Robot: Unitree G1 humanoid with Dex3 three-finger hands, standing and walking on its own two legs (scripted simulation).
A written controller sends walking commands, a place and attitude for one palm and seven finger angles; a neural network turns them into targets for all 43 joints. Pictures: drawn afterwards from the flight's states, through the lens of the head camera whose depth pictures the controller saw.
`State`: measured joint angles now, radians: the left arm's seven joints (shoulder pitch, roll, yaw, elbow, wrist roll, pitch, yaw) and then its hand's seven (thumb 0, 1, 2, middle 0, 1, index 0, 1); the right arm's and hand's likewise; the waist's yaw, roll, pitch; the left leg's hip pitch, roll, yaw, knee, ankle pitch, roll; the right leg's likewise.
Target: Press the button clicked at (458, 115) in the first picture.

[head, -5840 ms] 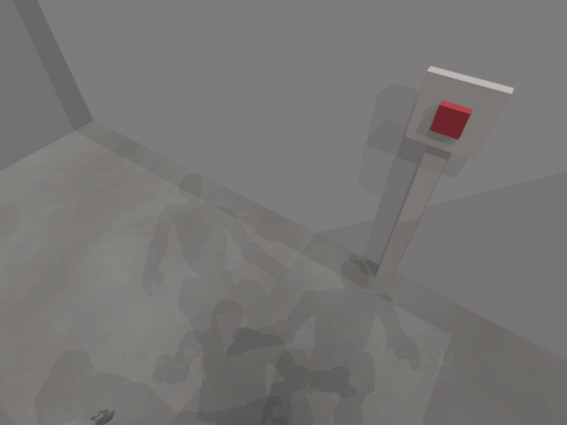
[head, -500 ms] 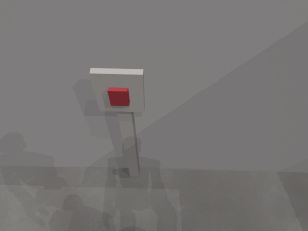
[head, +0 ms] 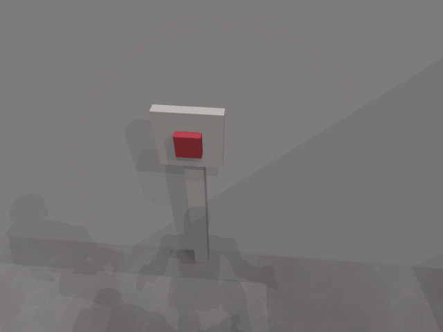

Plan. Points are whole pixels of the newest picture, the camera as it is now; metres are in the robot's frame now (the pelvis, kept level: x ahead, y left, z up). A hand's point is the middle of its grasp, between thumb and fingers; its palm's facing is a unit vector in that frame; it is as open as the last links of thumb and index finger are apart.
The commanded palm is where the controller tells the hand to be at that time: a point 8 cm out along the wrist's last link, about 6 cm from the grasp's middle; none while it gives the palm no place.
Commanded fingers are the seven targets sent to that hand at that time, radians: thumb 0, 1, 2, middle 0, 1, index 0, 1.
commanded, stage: shuffle to correct the standing spot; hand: left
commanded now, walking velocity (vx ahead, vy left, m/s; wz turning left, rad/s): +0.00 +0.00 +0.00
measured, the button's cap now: (188, 144) +0.55 +0.12 +0.02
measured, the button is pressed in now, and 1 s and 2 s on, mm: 0 0 0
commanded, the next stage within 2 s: come to a stop and stand still in 0.44 s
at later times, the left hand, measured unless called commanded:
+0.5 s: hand out of the picture -0.02 +0.13 -0.18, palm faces +0.00 -0.99 -0.14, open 7.4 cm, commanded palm none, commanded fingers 0.00 0.90 0.90 -0.20 -0.30 -0.20 -0.30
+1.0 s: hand out of the picture +0.06 +0.14 -0.18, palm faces +0.01 -0.97 -0.23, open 7.3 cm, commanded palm none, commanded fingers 0.00 0.90 0.90 -0.20 -0.30 -0.20 -0.30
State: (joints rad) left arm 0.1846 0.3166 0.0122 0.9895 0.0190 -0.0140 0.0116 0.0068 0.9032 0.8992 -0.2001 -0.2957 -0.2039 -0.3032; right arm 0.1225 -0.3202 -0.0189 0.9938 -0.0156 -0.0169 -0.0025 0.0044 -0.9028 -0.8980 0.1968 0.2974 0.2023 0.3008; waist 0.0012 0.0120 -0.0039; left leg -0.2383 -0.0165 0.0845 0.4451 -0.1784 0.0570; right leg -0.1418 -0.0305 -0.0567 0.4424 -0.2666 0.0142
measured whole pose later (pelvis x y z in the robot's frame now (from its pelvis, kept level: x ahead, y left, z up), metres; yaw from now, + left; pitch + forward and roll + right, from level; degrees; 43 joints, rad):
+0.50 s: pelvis +0.03 -0.03 +0.00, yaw -2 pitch +0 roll +0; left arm 0.40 0.13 -0.01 1.10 0.02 0.01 0.00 0.01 0.90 0.90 -0.20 -0.30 -0.20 -0.30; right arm 0.31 -0.16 -0.02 1.14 -0.01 0.01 -0.02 0.01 -0.90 -0.90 0.20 0.30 0.20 0.30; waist 0.00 0.00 0.01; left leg -0.24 0.03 0.09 0.51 -0.26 0.02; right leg -0.14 0.01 -0.05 0.49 -0.34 -0.02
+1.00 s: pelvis +0.04 -0.03 +0.00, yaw -2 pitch -1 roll +0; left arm 0.30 0.15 0.02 1.02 0.02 0.01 0.06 0.02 0.92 0.90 -0.20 -0.30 -0.20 -0.30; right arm 0.18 -0.15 -0.04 1.07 0.00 0.01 -0.05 0.00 -0.92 -0.90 0.20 0.30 0.20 0.30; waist 0.00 0.00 0.03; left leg -0.26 0.03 0.15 0.51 -0.23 0.04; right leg -0.13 0.02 -0.04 0.50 -0.35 -0.03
